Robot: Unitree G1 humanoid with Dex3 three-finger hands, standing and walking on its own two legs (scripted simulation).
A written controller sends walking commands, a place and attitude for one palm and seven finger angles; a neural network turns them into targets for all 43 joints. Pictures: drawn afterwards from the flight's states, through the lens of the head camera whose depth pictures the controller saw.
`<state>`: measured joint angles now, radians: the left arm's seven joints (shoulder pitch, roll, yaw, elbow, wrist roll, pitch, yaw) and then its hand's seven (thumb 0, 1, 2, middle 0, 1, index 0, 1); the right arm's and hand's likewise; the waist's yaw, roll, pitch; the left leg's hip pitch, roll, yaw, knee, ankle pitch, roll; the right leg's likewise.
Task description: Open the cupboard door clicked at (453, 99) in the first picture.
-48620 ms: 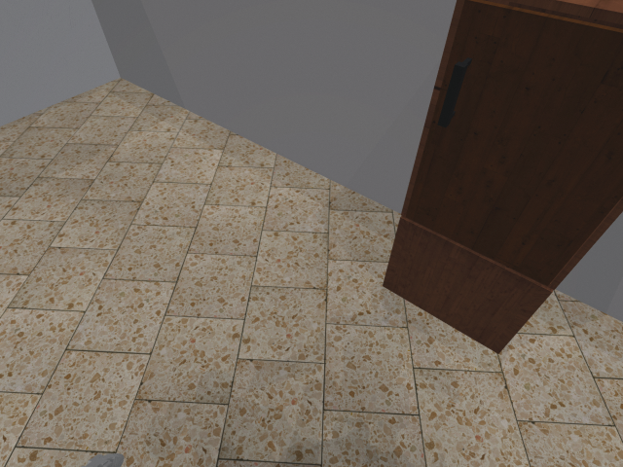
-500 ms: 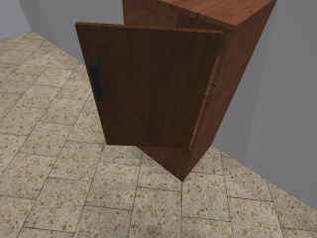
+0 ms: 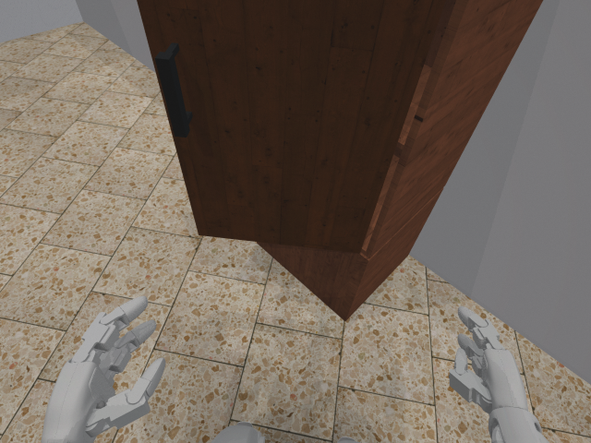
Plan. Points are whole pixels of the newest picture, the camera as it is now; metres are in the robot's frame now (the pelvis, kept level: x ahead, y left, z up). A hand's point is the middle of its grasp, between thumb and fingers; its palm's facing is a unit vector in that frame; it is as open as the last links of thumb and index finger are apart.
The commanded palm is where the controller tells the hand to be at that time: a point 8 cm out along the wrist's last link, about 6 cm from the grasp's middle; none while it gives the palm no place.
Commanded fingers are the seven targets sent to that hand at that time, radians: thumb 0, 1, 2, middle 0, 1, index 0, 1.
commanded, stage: raise the hand with hooked fingers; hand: left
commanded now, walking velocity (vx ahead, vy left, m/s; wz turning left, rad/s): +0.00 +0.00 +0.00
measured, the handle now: (177, 91) +0.59 +0.25 +0.15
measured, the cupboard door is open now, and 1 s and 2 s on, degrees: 39 39 39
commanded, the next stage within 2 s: move the hooked fingers beside the handle in 1.62 s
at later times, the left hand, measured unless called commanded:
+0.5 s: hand (112, 303) +0.25 +0.23 +0.10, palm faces +0.01 -1.00 -0.06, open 11.9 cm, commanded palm +0.22 +0.29 +0.10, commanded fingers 0.00 -0.27 0.40 -0.28 -1.05 -0.28 -1.05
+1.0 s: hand (44, 238) +0.29 +0.31 +0.15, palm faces +0.04 -1.00 -0.05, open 13.9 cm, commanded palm +0.26 +0.35 +0.16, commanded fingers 0.00 -0.50 0.30 -0.30 -1.20 -0.30 -1.20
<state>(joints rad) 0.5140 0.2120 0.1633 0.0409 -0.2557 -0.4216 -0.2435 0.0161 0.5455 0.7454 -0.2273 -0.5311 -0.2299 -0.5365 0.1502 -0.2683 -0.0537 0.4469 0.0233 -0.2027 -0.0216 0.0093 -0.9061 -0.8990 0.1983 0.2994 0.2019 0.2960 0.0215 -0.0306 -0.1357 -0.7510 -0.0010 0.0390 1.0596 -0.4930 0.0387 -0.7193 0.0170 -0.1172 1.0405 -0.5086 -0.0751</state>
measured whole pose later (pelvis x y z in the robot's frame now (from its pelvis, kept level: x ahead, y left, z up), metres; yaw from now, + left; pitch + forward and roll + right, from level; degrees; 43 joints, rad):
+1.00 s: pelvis +0.01 +0.04 +0.05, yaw +1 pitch +4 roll -2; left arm -0.02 0.42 0.38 0.27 -0.34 -0.14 -0.45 -0.01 -0.48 0.31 -0.30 -1.19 -0.30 -1.19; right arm 0.24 -0.25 0.08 0.57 0.05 -0.24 -0.10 0.01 -0.90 -0.90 0.20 0.30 0.21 0.30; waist 0.03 0.03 -0.05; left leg -0.44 -0.04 0.04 0.72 -0.36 0.08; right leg -0.39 0.00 -0.11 0.67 -0.35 -0.02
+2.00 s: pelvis +0.01 +0.01 +0.05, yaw +1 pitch +5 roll -1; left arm -0.31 0.52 0.45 0.62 -0.31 -0.15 -0.53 -0.01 -0.50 0.30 -0.30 -1.20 -0.30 -1.20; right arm 0.26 -0.29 0.06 0.62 0.06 -0.20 -0.12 0.01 -0.90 -0.90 0.20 0.30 0.21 0.30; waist 0.00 0.03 -0.04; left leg -0.44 -0.02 0.02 0.68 -0.33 0.05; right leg -0.40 0.03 -0.11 0.64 -0.33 -0.05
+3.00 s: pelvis +0.03 +0.04 +0.04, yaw -2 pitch +15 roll -3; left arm -0.83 0.70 0.48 1.18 -0.17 -0.29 -0.51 -0.01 -0.50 0.30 -0.30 -1.20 -0.30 -1.20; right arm 0.41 -0.30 0.05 0.63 0.03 0.02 -0.07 0.00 -0.90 -0.90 0.20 0.30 0.21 0.30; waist -0.13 0.01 -0.08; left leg -0.67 -0.01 0.06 0.78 -0.38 0.09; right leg -0.61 0.03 -0.08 0.69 -0.35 -0.01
